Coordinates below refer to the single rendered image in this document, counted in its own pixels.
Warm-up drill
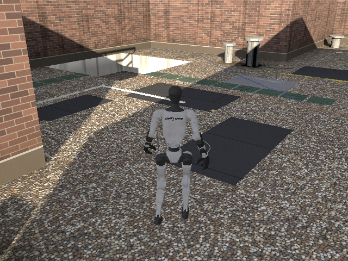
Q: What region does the robot right forearm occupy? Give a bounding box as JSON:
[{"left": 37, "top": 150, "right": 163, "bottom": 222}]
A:
[{"left": 196, "top": 133, "right": 208, "bottom": 158}]

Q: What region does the robot left hand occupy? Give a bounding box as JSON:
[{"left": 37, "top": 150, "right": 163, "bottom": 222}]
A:
[{"left": 144, "top": 145, "right": 156, "bottom": 154}]

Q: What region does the robot left forearm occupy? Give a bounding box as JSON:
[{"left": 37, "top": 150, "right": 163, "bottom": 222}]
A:
[{"left": 145, "top": 129, "right": 154, "bottom": 147}]

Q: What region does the robot right upper arm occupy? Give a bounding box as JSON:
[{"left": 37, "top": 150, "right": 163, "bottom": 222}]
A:
[{"left": 186, "top": 110, "right": 201, "bottom": 141}]

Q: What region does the robot right hand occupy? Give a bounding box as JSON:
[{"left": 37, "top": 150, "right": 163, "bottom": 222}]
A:
[{"left": 197, "top": 156, "right": 209, "bottom": 170}]

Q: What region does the robot left upper arm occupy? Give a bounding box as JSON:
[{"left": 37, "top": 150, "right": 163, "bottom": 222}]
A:
[{"left": 148, "top": 109, "right": 164, "bottom": 138}]

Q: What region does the robot right shin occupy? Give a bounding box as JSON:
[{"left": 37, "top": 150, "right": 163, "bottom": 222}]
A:
[{"left": 182, "top": 177, "right": 190, "bottom": 212}]

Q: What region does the right robot thigh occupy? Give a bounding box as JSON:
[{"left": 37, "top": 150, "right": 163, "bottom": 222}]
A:
[{"left": 181, "top": 151, "right": 192, "bottom": 187}]

